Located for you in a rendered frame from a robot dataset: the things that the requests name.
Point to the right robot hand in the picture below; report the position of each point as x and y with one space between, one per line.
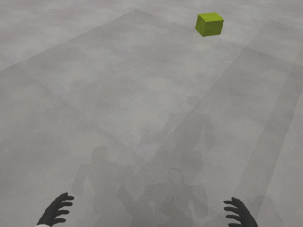
244 216

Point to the left robot hand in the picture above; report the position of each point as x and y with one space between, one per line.
48 217

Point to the carton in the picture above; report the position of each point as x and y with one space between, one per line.
209 24

